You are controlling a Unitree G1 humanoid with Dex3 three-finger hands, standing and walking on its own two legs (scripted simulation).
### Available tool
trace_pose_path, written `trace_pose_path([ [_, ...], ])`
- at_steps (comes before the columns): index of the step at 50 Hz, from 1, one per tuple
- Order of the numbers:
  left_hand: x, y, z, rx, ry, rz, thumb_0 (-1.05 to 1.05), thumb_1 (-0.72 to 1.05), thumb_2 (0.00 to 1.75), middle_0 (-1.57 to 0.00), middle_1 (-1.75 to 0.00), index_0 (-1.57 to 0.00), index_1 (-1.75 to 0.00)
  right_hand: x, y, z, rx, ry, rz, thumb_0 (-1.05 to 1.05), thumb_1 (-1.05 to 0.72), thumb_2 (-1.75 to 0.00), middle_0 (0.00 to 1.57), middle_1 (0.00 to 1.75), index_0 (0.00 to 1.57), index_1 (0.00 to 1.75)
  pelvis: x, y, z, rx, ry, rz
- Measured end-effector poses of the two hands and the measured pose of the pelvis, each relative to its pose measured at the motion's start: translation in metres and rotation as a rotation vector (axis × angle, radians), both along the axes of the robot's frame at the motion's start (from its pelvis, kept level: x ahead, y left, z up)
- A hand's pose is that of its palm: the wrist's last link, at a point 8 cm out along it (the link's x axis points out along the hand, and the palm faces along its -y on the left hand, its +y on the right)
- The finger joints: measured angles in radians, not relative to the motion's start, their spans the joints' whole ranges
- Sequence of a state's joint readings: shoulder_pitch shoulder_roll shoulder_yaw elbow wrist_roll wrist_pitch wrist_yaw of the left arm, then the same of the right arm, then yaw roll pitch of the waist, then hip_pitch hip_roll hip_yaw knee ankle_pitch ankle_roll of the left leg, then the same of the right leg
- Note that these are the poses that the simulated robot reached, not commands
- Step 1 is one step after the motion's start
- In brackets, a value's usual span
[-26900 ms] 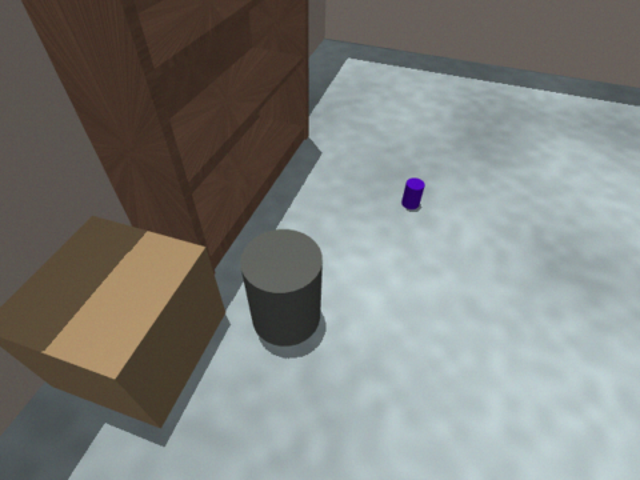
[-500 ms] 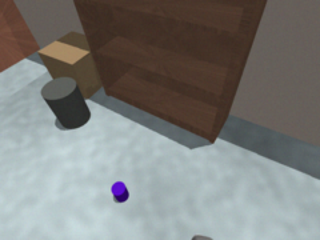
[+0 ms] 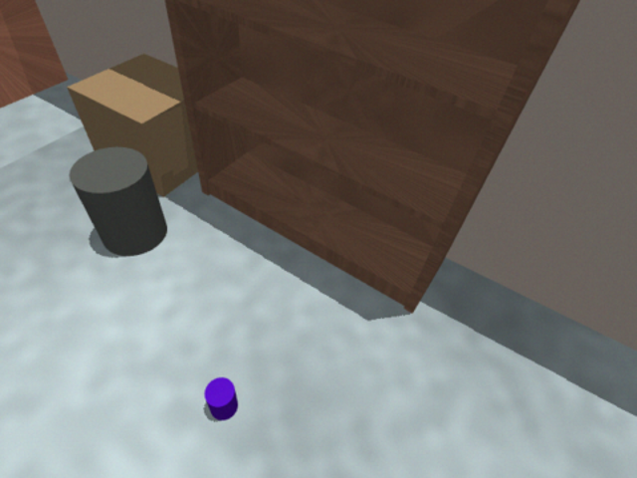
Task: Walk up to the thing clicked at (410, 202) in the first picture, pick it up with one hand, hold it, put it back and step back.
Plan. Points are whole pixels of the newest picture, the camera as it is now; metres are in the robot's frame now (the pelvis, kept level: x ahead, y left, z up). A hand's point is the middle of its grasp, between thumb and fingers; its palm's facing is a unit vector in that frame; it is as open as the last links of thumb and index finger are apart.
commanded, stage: walk up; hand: left
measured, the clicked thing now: (222, 399) +0.46 +0.23 -0.70
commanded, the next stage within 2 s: stand in 1.42 s
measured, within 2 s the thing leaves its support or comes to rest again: neither
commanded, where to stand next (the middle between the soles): +0.07 -0.01 m, yaw +0 degrees
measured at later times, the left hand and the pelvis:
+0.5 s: hand out of the picture +0.10 +0.25 -0.13, palm faces +0.01 -0.93 -0.36, open 7.4 cm; pelvis +0.03 -0.01 +0.02, yaw +0 degrees
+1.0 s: hand out of the picture +0.14 +0.23 -0.14, palm faces -0.04 -0.95 -0.32, open 7.4 cm; pelvis +0.04 -0.01 +0.02, yaw -1 degrees
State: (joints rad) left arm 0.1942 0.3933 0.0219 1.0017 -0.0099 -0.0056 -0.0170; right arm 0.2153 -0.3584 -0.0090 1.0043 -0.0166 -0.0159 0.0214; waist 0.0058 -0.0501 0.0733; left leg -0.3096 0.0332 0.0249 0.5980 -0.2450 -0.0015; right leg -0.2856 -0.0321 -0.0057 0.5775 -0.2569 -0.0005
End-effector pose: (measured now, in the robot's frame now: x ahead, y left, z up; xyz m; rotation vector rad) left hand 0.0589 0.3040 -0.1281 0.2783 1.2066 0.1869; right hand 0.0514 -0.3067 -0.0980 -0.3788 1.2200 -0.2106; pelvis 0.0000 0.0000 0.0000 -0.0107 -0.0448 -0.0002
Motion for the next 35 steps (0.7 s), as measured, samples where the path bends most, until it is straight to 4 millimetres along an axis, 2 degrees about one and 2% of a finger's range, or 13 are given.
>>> trace_pose_path([
  [4,-0.001,-0.002,0.001,-0.002,0.030,0.008,0.00,0.90,0.90,-0.21,-0.30,-0.20,-0.30,0.026,0.010,0.000,0.025,-0.042,0.017,0.01,-0.90,-0.90,0.20,0.30,0.20,0.30,0.005,0.001,0.004,-0.008,-0.005,-0.001],
  [11,0.000,-0.005,0.016,0.020,0.052,0.034,0.00,0.90,0.90,-0.21,-0.30,-0.21,-0.30,0.071,0.017,-0.003,0.075,-0.090,0.051,0.01,-0.90,-0.90,0.20,0.30,0.20,0.30,0.017,-0.004,0.010,-0.001,0.001,0.005],
  [17,0.009,-0.006,0.027,0.047,0.055,0.048,0.00,0.90,0.90,-0.21,-0.30,-0.21,-0.30,0.093,0.013,-0.004,0.093,-0.112,0.049,0.01,-0.90,-0.90,0.20,0.30,0.20,0.30,0.025,-0.008,0.014,0.007,0.001,0.005],
  [24,0.029,-0.012,0.032,0.052,0.034,0.035,0.00,0.90,0.90,-0.21,-0.30,-0.20,-0.30,0.090,0.001,-0.004,0.084,-0.082,0.015,0.01,-0.90,-0.90,0.20,0.30,0.20,0.30,0.031,-0.013,0.017,0.010,0.000,0.002],
  [35,0.060,-0.028,0.028,0.017,0.004,-0.009,0.00,0.90,0.90,-0.21,-0.30,-0.21,-0.30,0.054,-0.011,-0.003,0.058,0.000,-0.049,0.01,-0.90,-0.90,0.20,0.30,0.20,0.30,0.035,-0.016,0.019,0.012,0.001,-0.009],
])
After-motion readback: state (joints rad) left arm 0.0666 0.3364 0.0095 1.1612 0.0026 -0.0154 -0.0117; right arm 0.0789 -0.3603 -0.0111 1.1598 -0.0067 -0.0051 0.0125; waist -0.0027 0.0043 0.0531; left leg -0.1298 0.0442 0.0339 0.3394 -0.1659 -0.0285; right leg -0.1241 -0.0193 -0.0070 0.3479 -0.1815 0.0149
